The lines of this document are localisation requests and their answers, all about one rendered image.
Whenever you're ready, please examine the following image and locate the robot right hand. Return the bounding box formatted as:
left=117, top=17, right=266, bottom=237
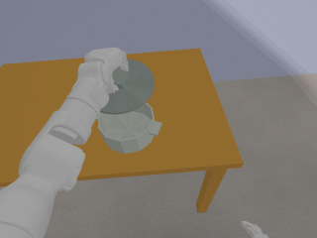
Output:
left=242, top=221, right=268, bottom=238

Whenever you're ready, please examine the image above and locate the table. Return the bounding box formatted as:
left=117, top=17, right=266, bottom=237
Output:
left=0, top=48, right=244, bottom=213

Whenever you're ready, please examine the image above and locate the pot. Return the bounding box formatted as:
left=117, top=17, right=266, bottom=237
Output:
left=95, top=102, right=162, bottom=154

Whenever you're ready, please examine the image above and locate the left robot forearm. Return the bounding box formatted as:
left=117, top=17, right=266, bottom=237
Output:
left=18, top=57, right=113, bottom=176

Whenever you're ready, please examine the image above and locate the knob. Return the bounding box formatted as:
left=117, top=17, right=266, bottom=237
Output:
left=112, top=69, right=130, bottom=89

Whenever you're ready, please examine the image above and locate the left robot upper arm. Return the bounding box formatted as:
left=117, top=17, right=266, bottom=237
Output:
left=0, top=134, right=86, bottom=238

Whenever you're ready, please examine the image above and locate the robot left hand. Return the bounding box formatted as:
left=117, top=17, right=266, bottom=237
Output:
left=84, top=48, right=129, bottom=93

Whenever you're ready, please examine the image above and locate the lid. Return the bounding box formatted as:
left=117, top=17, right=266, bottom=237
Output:
left=100, top=59, right=155, bottom=115

